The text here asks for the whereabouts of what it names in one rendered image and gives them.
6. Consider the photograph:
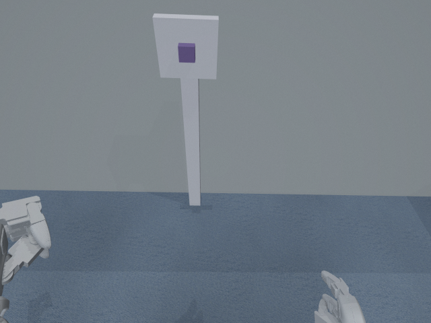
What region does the robot right hand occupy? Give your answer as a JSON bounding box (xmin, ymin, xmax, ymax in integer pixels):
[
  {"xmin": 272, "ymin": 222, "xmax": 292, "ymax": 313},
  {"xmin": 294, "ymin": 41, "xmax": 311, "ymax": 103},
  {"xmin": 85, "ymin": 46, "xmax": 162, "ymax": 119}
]
[{"xmin": 314, "ymin": 271, "xmax": 366, "ymax": 323}]

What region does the robot left hand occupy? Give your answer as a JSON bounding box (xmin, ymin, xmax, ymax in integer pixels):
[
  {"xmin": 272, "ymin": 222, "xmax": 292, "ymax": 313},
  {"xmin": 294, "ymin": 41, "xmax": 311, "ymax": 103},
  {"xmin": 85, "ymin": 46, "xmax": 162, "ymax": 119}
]
[{"xmin": 0, "ymin": 196, "xmax": 51, "ymax": 296}]

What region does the panel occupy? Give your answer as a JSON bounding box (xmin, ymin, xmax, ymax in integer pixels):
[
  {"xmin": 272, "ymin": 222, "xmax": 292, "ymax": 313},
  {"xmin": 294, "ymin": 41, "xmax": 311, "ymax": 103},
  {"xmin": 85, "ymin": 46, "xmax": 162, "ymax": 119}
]
[{"xmin": 153, "ymin": 13, "xmax": 219, "ymax": 206}]

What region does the button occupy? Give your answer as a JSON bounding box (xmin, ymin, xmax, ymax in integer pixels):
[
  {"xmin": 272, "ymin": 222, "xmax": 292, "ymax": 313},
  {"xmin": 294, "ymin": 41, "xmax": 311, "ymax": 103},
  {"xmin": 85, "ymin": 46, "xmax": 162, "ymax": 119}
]
[{"xmin": 178, "ymin": 43, "xmax": 195, "ymax": 63}]

